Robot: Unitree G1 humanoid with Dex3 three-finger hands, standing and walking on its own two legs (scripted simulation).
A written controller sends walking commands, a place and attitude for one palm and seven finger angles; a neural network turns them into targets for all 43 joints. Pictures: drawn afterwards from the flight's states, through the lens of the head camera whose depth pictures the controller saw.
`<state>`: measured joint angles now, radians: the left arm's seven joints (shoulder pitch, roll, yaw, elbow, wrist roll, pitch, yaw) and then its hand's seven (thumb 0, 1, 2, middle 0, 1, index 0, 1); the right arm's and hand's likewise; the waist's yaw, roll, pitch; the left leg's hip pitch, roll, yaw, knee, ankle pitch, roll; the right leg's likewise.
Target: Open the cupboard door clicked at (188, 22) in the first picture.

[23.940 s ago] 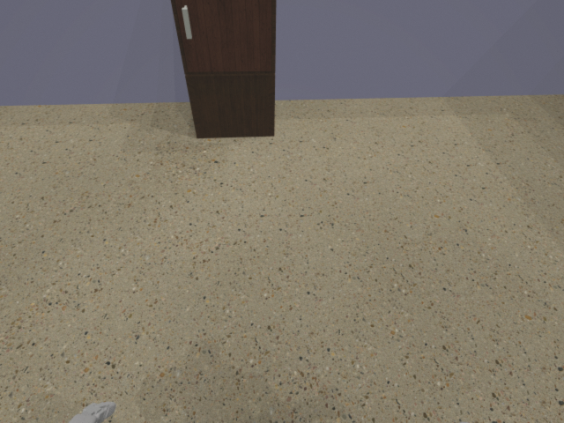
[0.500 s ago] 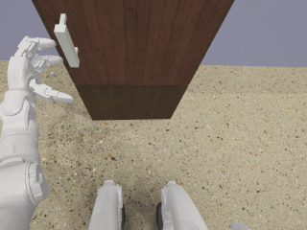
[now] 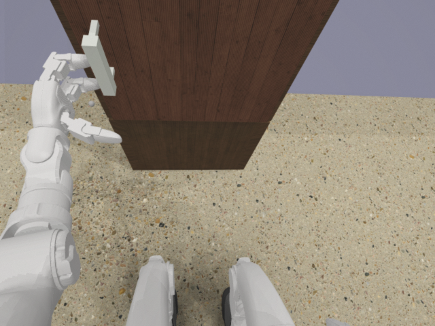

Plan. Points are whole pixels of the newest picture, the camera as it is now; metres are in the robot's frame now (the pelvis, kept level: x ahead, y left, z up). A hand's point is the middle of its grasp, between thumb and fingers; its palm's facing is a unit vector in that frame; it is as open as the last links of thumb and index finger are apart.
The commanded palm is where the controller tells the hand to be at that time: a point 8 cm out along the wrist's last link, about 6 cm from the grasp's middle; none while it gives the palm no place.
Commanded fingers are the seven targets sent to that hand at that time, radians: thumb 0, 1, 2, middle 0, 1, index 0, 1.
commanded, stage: slide the fingers in behind the handle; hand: left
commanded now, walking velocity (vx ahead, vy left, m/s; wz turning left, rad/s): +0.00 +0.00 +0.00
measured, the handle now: (102, 60) +0.58 +0.20 +0.04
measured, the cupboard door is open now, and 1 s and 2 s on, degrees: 0 0 0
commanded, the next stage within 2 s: move the hooked fingers beside the handle in 0.56 s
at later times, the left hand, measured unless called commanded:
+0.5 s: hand (93, 103) +0.49 +0.20 +0.03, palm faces +0.06 -1.00 -0.01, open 14.1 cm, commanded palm +0.48 +0.20 +0.04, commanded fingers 0.00 -0.50 0.30 -0.30 -1.20 -0.30 -1.20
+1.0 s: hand (91, 101) +0.49 +0.21 +0.03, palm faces +0.05 -1.00 -0.01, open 13.9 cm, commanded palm +0.48 +0.22 +0.03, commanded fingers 0.00 -0.50 0.30 -0.30 -1.20 -0.30 -1.20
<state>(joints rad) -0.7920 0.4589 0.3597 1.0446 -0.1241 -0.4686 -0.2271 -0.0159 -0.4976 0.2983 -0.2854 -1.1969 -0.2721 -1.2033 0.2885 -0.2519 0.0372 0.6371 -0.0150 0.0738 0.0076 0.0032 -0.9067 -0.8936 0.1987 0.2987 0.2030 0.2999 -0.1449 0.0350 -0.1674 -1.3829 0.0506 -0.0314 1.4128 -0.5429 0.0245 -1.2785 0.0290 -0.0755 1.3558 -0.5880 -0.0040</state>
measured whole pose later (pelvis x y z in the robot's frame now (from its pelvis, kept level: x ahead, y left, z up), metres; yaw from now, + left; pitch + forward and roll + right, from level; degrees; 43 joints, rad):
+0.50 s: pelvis +0.00 +0.00 +0.00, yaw +1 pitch +29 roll -6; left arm -0.83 0.42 0.27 1.09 -0.13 -0.50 -0.16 -0.02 -0.50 0.30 -0.27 -1.23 -0.26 -1.23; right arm 0.27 -0.25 0.02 0.66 -0.03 0.08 0.02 0.00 -0.91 -0.89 0.20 0.30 0.20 0.30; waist -0.13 0.03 -0.17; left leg -1.38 0.03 -0.05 1.41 -0.54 0.03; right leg -1.26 0.01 -0.10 1.35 -0.60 0.00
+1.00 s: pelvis +0.00 +0.01 +0.00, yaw +1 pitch +29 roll -6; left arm -0.84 0.44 0.31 1.10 -0.12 -0.51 -0.20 -0.02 -0.50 0.30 -0.29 -1.21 -0.28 -1.26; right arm 0.28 -0.25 0.03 0.65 -0.03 0.09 0.02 0.00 -0.91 -0.89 0.20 0.30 0.20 0.30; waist -0.14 0.03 -0.17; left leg -1.39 0.03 -0.04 1.42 -0.54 0.03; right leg -1.27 0.02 -0.09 1.35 -0.59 0.00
